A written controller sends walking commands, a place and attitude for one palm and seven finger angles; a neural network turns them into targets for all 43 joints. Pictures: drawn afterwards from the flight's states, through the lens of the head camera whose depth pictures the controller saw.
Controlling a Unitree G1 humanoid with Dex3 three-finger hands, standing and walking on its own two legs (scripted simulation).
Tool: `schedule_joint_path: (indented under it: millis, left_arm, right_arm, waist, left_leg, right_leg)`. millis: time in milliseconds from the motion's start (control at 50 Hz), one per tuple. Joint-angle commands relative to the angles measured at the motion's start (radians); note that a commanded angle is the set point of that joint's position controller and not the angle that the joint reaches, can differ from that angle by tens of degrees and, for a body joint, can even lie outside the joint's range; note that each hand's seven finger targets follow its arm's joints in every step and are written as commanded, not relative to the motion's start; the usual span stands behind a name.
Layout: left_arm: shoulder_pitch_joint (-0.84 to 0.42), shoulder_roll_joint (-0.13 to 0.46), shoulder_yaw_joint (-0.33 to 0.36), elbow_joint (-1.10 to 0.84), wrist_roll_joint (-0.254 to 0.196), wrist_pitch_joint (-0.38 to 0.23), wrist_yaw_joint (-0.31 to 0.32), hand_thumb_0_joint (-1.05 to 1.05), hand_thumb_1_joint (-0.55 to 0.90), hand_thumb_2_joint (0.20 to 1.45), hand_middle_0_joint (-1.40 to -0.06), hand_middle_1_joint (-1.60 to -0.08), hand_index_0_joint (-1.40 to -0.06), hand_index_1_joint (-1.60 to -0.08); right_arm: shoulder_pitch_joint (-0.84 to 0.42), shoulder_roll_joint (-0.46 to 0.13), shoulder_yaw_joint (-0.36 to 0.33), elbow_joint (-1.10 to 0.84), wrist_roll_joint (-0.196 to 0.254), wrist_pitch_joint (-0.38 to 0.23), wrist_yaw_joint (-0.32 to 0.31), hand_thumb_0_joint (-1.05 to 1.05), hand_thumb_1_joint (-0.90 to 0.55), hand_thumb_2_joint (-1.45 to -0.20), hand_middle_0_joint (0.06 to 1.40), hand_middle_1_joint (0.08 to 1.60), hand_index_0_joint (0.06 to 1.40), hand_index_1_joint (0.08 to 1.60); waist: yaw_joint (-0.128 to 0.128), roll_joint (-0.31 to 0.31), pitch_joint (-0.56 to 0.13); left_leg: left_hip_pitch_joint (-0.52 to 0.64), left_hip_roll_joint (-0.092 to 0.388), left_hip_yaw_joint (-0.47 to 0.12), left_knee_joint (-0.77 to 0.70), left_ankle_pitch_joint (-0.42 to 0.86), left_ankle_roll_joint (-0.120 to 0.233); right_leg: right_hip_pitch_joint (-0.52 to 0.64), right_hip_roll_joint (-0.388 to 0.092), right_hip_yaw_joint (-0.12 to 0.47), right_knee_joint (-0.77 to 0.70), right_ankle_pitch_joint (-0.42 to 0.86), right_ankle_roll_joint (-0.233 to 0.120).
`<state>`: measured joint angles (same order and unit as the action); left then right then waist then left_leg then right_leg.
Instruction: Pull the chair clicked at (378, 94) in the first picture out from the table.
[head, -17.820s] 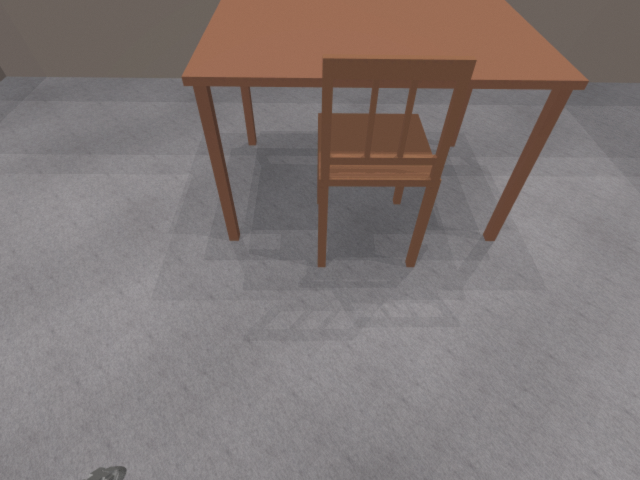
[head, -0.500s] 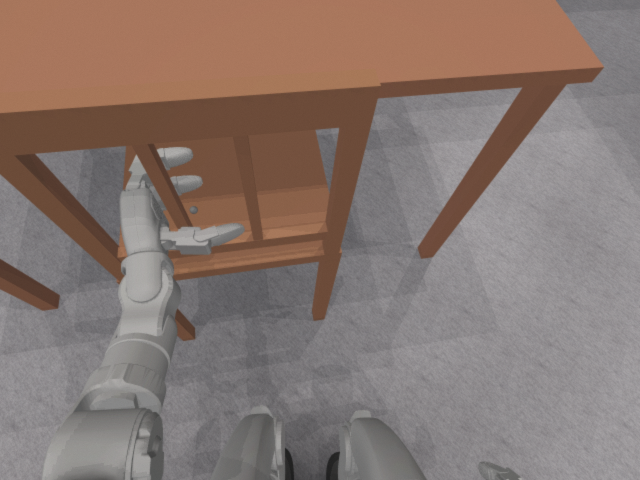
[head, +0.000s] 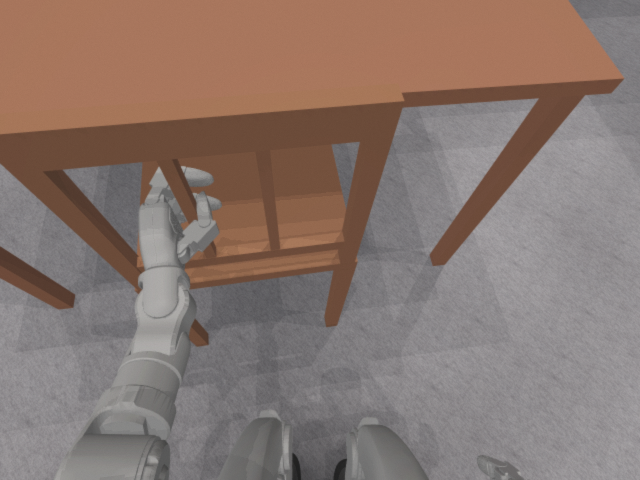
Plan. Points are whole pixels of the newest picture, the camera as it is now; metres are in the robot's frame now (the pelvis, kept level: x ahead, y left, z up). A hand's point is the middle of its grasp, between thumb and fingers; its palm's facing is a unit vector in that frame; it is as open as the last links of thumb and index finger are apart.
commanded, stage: hook a spindle and tug to test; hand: left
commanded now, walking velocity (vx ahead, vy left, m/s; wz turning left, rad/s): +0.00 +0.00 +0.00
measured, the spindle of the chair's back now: (192, 212) +0.45 +0.18 +0.00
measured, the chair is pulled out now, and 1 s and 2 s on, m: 0.01 0.03 0.17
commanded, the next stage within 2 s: step backward, pulling the chair out in 0.44 s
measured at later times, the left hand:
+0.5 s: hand (218, 238) +0.40 +0.13 +0.02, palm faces +0.17 -0.99 -0.01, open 5.0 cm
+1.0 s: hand (213, 235) +0.39 +0.14 +0.04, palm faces +0.01 -0.99 -0.13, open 4.9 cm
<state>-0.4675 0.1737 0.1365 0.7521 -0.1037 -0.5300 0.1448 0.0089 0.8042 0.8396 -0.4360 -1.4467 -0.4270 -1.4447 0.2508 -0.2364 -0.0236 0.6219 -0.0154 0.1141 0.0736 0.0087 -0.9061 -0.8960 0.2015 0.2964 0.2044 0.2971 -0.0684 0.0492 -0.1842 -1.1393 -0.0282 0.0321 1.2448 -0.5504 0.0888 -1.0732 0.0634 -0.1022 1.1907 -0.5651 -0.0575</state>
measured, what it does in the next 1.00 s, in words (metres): rises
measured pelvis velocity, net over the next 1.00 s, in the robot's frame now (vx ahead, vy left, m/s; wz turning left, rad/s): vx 0.02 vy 0.01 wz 0.01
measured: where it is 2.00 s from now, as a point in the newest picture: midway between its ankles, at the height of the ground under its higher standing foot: outside the picture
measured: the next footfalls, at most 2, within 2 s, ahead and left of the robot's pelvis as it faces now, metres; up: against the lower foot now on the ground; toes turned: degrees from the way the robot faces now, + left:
left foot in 1.52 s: +0.00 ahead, +0.12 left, +0.00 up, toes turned +3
right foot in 1.94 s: -0.06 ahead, -0.15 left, +0.00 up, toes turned +3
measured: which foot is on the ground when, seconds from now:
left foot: down 0.00-1.00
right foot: down 0.00-1.00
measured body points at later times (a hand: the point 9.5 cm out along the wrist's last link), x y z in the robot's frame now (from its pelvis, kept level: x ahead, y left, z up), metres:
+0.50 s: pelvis +0.00 -0.01 +0.00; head +0.12 +0.00 +0.43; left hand +0.39 +0.19 +0.02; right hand +0.12 -0.26 -0.12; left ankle +0.01 +0.06 -0.63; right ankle -0.01 -0.09 -0.63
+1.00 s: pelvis +0.02 +0.01 +0.10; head +0.12 +0.02 +0.54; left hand +0.39 +0.19 +0.05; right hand +0.08 -0.26 -0.02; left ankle +0.01 +0.06 -0.63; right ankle -0.01 -0.11 -0.62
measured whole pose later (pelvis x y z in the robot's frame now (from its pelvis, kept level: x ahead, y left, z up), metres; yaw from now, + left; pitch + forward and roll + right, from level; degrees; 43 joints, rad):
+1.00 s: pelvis +0.02 +0.01 +0.10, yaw +0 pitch +10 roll -1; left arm -0.48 0.19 0.06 0.97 -0.06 -0.20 0.08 0.04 0.79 0.81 -0.30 -1.15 -0.50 -1.44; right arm 0.28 -0.25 -0.02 0.64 0.03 0.15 -0.07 0.01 -0.90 -0.90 0.20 0.30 0.20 0.30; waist -0.09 -0.01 0.04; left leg -0.44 -0.08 0.06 0.54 -0.27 0.10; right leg -0.44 0.02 0.00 0.61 -0.31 -0.02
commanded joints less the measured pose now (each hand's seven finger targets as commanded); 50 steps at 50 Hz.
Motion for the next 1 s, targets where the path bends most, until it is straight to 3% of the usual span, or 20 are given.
schedule_joint_path:
  millis: [0, 40, 180, 200, 220, 340, 380, 500, 520, 540, 560, 580, 600, 640, 700, 740, 800, 880, 920, 980]
  left_arm:
    - [-0.213, 0.027, -0.064, -0.249, 0.025, -0.078, -0.036, 0.0, 0.9, 0.9, -0.5, -1.45, -0.5, -1.45]
    - [-0.184, 0.001, -0.092, -0.28, 0.022, -0.074, -0.038, 0.0, 0.9, 0.9, -0.5, -1.45, -0.5, -1.45]
    - [-0.149, 0.022, -0.074, -0.304, 0.023, -0.075, -0.024, 0.0, 0.9, 0.9, -0.5, -1.45, -0.5, -1.45]
    - [-0.111, 0.052, -0.036, -0.286, 0.02, -0.074, -0.022, 0.0, 0.9, 0.9, -0.5, -1.45, -0.5, -1.45]
    - [-0.122, 0.044, -0.051, -0.29, 0.021, -0.074, -0.025, 0.0, 0.9, 0.9, -0.5, -1.45, -0.5, -1.45]
    - [-0.101, 0.038, -0.057, -0.301, 0.023, -0.069, -0.03, 0.0, 0.9, 0.9, -0.5, -1.45, -0.5, -1.45]
    - [-0.109, 0.018, -0.075, -0.293, 0.023, -0.06, -0.028, 0.0, 0.9, 0.9, -0.5, -1.45, -0.5, -1.45]
    - [-0.164, 0.067, -0.031, -0.254, 0.025, -0.058, -0.03, 0.0, 0.9, 0.9, -0.5, -1.45, -0.5, -1.45]
    - [-0.188, 0.031, -0.065, -0.23, 0.028, -0.058, -0.036, 0.0, 0.9, 0.9, -0.5, -1.45, -0.5, -1.45]
    - [-0.349, 0.377, 0.074, -0.421, 0.097, 0.065, 0.01, 0.0, 0.9, 0.9, -0.5, -1.45, -0.5, -1.45]
    - [-0.363, 0.338, 0.045, -0.471, 0.089, 0.127, 0.022, 0.0, 0.9, 0.9, -0.5, -1.45, -0.5, -1.45]
    - [-0.27, 0.288, 0.022, -0.391, 0.088, 0.19, 0.024, 0.0, 0.9, 0.9, -0.5, -1.45, -0.5, -1.45]
    - [-0.182, 0.218, -0.033, -0.291, 0.088, 0.244, 0.02, 0.0, 0.9, 0.9, -0.5, -1.45, -0.5, -1.45]
    - [-0.154, 0.186, -0.071, -0.189, 0.078, 0.302, 0.015, 0.0, 0.9, 0.9, -0.5, -1.45, -0.5, -1.45]
    - [-0.2, 0.195, -0.064, -0.094, 0.076, 0.312, 0.01, 0.0, 0.9, 0.9, -0.5, -1.45, -0.5, -1.45]
    - [-0.237, 0.177, -0.081, -0.022, 0.073, 0.312, -0.005, 0.0, 0.9, 0.9, -0.5, -1.45, -0.5, -1.45]
    - [-0.266, 0.173, -0.087, 0.047, 0.072, 0.302, -0.028, 0.0, 0.9, 0.9, -0.5, -1.45, -0.5, -1.45]
    - [-0.251, 0.153, -0.091, 0.062, 0.076, 0.29, -0.055, 0.0, 0.9, 0.9, -0.5, -1.45, -0.5, -1.45]
    - [-0.238, 0.149, -0.084, 0.051, 0.078, 0.285, -0.06, 0.0, 0.9, 0.9, -0.5, -1.45, -0.5, -1.45]
    - [-0.193, 0.142, -0.077, 0.025, 0.083, 0.282, -0.065, 0.0, 0.9, 0.9, -0.5, -1.45, -0.5, -1.45]
  right_arm:
    - [0.089, -0.159, -0.054, -0.09, -0.002, -0.02, -0.014, 0.0, -0.9, -0.9, 0.2, 0.3, 0.2, 0.3]
    - [0.08, -0.154, -0.054, -0.1, 0.0, -0.021, -0.013, 0.0, -0.9, -0.9, 0.2, 0.3, 0.2, 0.3]
    - [0.061, -0.149, -0.047, -0.106, 0.0, -0.028, -0.019, 0.0, -0.9, -0.9, 0.2, 0.3, 0.2, 0.3]
    - [0.061, -0.15, -0.047, -0.107, 0.0, -0.029, -0.021, 0.0, -0.9, -0.9, 0.2, 0.3, 0.2, 0.3]
    - [0.056, -0.148, -0.044, -0.108, 0.0, -0.03, -0.022, 0.0, -0.9, -0.9, 0.2, 0.3, 0.2, 0.3]
    - [0.044, -0.148, -0.043, -0.118, 0.003, -0.034, -0.027, 0.0, -0.9, -0.9, 0.2, 0.3, 0.2, 0.3]
    - [0.046, -0.147, -0.043, -0.118, 0.003, -0.032, -0.026, 0.0, -0.9, -0.9, 0.2, 0.3, 0.2, 0.3]
    - [0.045, -0.151, -0.04, -0.109, 0.002, -0.035, -0.038, 0.0, -0.9, -0.9, 0.2, 0.3, 0.2, 0.3]
    - [0.043, -0.146, -0.037, -0.105, 0.002, -0.037, -0.038, 0.0, -0.9, -0.9, 0.2, 0.3, 0.2, 0.3]
    - [0.13, -0.164, -0.045, -0.166, 0.063, 0.042, -0.064, 0.0, -0.9, -0.9, 0.2, 0.3, 0.2, 0.3]
    - [0.154, -0.139, -0.038, -0.209, 0.078, 0.057, -0.092, 0.0, -0.9, -0.9, 0.2, 0.3, 0.2, 0.3]
    - [0.111, -0.137, -0.027, -0.198, 0.082, 0.07, -0.109, 0.0, -0.9, -0.9, 0.2, 0.3, 0.2, 0.3]
    - [0.087, -0.129, -0.015, -0.185, 0.087, 0.083, -0.119, 0.0, -0.9, -0.9, 0.2, 0.3, 0.2, 0.3]
    - [0.064, -0.138, -0.004, -0.168, 0.098, 0.095, -0.134, 0.0, -0.9, -0.9, 0.2, 0.3, 0.2, 0.3]
    - [0.064, -0.156, -0.001, -0.132, 0.088, 0.083, -0.164, 0.0, -0.9, -0.9, 0.2, 0.3, 0.2, 0.3]
    - [0.085, -0.16, -0.004, -0.113, 0.083, 0.076, -0.176, 0.0, -0.9, -0.9, 0.2, 0.3, 0.2, 0.3]
    - [0.09, -0.163, -0.014, -0.087, 0.076, 0.054, -0.184, 0.0, -0.9, -0.9, 0.2, 0.3, 0.2, 0.3]
    - [0.08, -0.144, -0.026, -0.062, 0.051, 0.02, -0.169, 0.0, -0.9, -0.9, 0.2, 0.3, 0.2, 0.3]
    - [0.072, -0.141, -0.029, -0.058, 0.037, 0.005, -0.157, 0.0, -0.9, -0.9, 0.2, 0.3, 0.2, 0.3]
    - [0.067, -0.14, -0.031, -0.06, 0.023, -0.01, -0.143, 0.0, -0.9, -0.9, 0.2, 0.3, 0.2, 0.3]
  waist:
    - [-0.03, 0.033, -0.472]
    - [-0.029, 0.027, -0.476]
    - [-0.026, 0.006, -0.434]
    - [-0.013, -0.004, -0.433]
    - [-0.024, -0.019, -0.429]
    - [-0.012, 0.013, -0.422]
    - [-0.019, 0.01, -0.423]
    - [-0.028, -0.028, -0.409]
    - [-0.042, -0.02, -0.393]
    - [0.005, -0.005, -0.656]
    - [-0.011, 0.04, -0.629]
    - [-0.011, 0.049, -0.551]
    - [-0.012, -0.003, -0.456]
    - [-0.011, -0.077, -0.29]
    - [-0.001, -0.022, -0.242]
    - [0.0, -0.021, -0.231]
    - [0.005, 0.053, -0.207]
    - [0.01, 0.142, -0.182]
    - [0.017, 0.142, -0.178]
    - [0.021, 0.106, -0.188]
  left_leg:
    - [0.531, 0.065, -0.164, -0.133, 0.592, -0.1]
    - [0.524, 0.062, -0.155, -0.133, 0.581, -0.094]
    - [0.456, 0.049, -0.131, -0.131, 0.521, -0.081]
    - [0.434, 0.044, -0.121, -0.128, 0.51, -0.079]
    - [0.415, 0.042, -0.116, -0.124, 0.5, -0.074]
    - [0.421, 0.041, -0.117, -0.129, 0.487, -0.078]
    - [0.436, 0.044, -0.124, -0.13, 0.496, -0.079]
    - [0.352, 0.031, -0.102, -0.111, 0.43, -0.065]
    - [0.344, 0.03, -0.102, -0.106, 0.414, -0.064]
    - [0.592, 0.051, -0.077, -0.292, 0.405, -0.039]
    - [0.643, 0.039, -0.059, -0.338, 0.443, -0.034]
    - [0.623, 0.045, -0.063, -0.368, 0.447, -0.036]
    - [0.567, 0.05, -0.07, -0.394, 0.416, -0.031]
    - [0.532, 0.073, -0.087, -0.482, 0.319, -0.028]
    - [0.672, 0.109, -0.136, -0.596, 0.526, -0.022]
    - [0.774, 0.145, -0.169, -0.629, 0.694, -0.02]
    - [0.9, 0.195, -0.226, -0.68, 0.9, -0.018]
    - [1.12, 0.264, -0.289, -0.728, 1.198, -0.017]
    - [1.178, 0.282, -0.305, -0.737, 1.268, -0.026]
    - [1.231, 0.292, -0.301, -0.719, 1.36, -0.036]
  right_leg:
    - [0.104, -0.017, 0.059, -0.109, 0.421, 0.02]
    - [0.126, -0.018, 0.063, -0.115, 0.43, 0.022]
    - [0.161, -0.021, 0.074, -0.117, 0.442, 0.023]
    - [0.18, -0.02, 0.08, -0.118, 0.448, 0.022]
    - [0.192, -0.022, 0.085, -0.119, 0.461, 0.025]
    - [0.178, -0.026, 0.084, -0.116, 0.44, 0.022]
    - [0.164, -0.025, 0.078, -0.115, 0.435, 0.023]
    - [0.194, -0.028, 0.099, -0.118, 0.433, 0.028]
    - [0.175, -0.03, 0.098, -0.119, 0.421, 0.029]
    - [0.631, -0.112, 0.238, -0.339, 0.494, 0.066]
    - [0.729, -0.111, 0.239, -0.387, 0.659, 0.074]
    - [0.716, -0.12, 0.228, -0.397, 0.71, 0.078]
    - [0.732, -0.133, 0.237, -0.427, 0.708, 0.101]
    - [0.764, -0.168, 0.247, -0.507, 0.63, 0.122]
    - [0.777, -0.162, 0.185, -0.522, 0.798, 0.107]
    - [0.77, -0.152, 0.174, -0.548, 0.821, 0.1]
    - [0.734, -0.128, 0.156, -0.571, 0.675, 0.065]
    - [0.614, -0.098, 0.156, -0.567, 0.33, 0.043]
    - [0.596, -0.095, 0.158, -0.556, 0.242, 0.035]
    - [0.602, -0.095, 0.155, -0.579, 0.258, 0.034]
